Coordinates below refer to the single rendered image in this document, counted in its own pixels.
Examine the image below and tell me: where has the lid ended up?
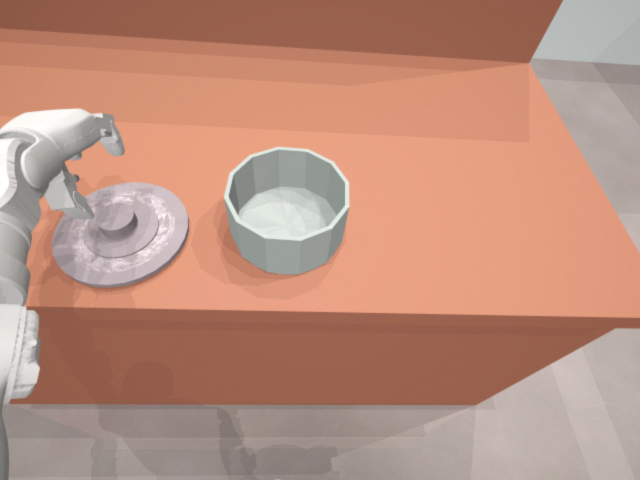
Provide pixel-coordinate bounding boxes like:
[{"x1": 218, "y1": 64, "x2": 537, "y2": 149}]
[{"x1": 52, "y1": 182, "x2": 189, "y2": 288}]

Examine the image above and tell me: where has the pot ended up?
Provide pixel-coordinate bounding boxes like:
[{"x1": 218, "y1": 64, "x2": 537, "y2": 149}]
[{"x1": 224, "y1": 147, "x2": 349, "y2": 275}]

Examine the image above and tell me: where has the knob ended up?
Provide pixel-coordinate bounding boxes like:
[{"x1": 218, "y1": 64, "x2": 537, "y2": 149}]
[{"x1": 96, "y1": 203, "x2": 138, "y2": 238}]

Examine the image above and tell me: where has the left robot forearm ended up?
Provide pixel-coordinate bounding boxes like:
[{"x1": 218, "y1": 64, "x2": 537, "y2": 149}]
[{"x1": 0, "y1": 127, "x2": 62, "y2": 306}]

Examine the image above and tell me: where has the left robot upper arm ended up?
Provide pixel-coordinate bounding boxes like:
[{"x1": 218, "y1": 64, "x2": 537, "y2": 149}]
[{"x1": 0, "y1": 304, "x2": 41, "y2": 480}]

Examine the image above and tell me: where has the robot left hand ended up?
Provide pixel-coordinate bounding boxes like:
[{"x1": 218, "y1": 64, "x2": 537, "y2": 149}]
[{"x1": 0, "y1": 109, "x2": 125, "y2": 220}]

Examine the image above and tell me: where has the table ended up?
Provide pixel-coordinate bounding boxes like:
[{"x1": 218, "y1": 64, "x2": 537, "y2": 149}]
[{"x1": 0, "y1": 0, "x2": 640, "y2": 405}]

